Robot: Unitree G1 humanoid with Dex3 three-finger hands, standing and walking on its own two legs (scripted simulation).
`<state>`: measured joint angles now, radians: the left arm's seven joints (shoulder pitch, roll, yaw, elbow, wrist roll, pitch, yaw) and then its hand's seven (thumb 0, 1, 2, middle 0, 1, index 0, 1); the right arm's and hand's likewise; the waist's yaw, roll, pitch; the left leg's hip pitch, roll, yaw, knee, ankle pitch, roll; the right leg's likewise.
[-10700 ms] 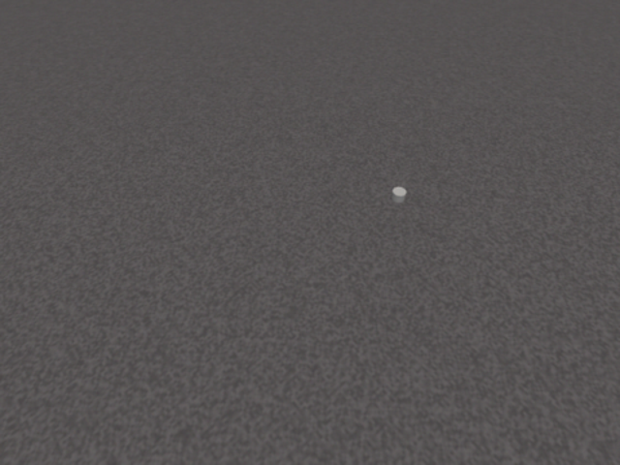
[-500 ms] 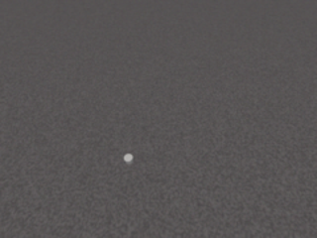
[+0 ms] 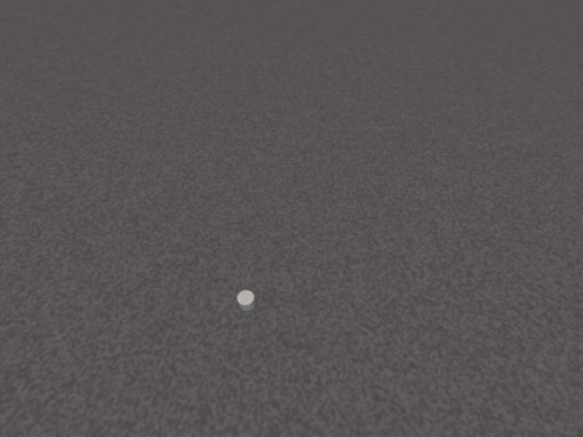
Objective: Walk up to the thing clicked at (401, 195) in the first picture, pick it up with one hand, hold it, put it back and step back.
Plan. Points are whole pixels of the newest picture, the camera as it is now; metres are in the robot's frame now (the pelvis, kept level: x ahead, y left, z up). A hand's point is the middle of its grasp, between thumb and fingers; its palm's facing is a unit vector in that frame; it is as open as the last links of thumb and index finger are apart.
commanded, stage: walk up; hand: left
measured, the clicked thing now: (246, 300) +0.72 +0.18 -0.74
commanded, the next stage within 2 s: none
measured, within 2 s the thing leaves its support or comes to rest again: neither
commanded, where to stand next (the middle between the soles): +0.32 -0.05 m, yaw -3 degrees
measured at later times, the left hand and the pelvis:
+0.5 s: hand (169, 361) +0.27 +0.22 -0.12, palm faces -0.07 -0.92 -0.39, open 7.4 cm; pelvis +0.16 -0.04 +0.00, yaw -3 degrees
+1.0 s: hand (186, 349) +0.31 +0.21 -0.16, palm faces -0.06 -0.93 -0.35, open 7.4 cm; pelvis +0.22 -0.05 -0.01, yaw -2 degrees
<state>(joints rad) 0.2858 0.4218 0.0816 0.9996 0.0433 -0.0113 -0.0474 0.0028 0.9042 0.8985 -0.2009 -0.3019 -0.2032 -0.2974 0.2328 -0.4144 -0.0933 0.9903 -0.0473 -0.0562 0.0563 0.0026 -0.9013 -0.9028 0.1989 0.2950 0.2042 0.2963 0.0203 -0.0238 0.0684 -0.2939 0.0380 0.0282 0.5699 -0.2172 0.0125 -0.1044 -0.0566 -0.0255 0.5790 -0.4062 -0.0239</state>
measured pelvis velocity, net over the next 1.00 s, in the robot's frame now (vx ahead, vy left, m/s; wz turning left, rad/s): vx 0.22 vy -0.05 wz -0.03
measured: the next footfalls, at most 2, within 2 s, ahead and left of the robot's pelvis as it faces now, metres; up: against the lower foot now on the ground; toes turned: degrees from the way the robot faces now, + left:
right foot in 0.40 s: +0.25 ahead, -0.16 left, +0.00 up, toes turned -4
left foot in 0.74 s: +0.33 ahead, +0.08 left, +0.00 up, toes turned -1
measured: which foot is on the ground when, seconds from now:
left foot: down 0.00-0.42, up 0.44-0.72, down 0.74-1.00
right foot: up 0.00-0.38, down 0.40-1.00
